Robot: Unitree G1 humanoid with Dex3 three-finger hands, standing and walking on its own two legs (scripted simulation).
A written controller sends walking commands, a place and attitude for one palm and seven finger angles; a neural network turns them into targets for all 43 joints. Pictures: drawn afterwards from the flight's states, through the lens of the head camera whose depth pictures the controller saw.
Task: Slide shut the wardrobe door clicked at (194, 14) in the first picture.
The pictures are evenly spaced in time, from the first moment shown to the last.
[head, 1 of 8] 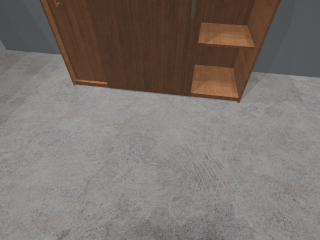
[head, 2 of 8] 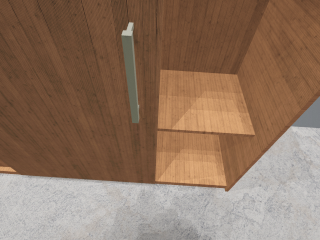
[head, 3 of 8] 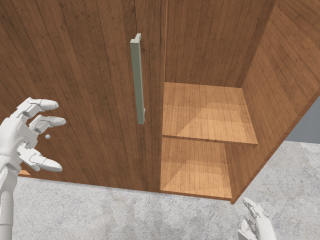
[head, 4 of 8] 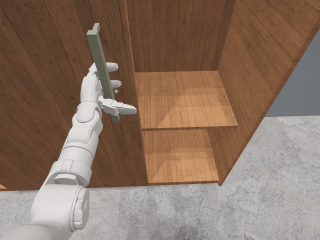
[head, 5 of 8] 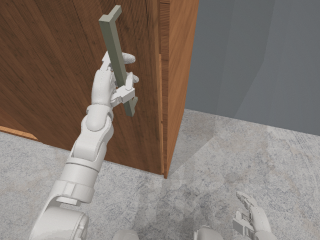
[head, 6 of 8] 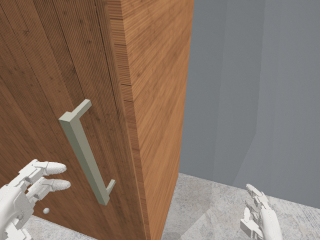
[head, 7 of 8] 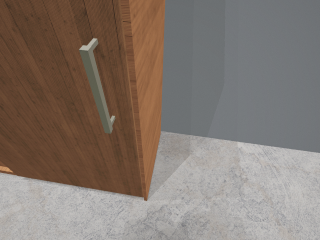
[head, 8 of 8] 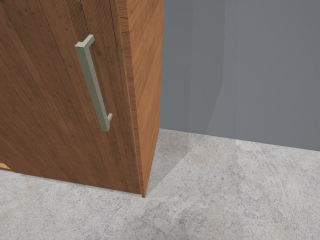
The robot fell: no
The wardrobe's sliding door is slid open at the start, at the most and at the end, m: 0.45 0.45 0.00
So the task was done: yes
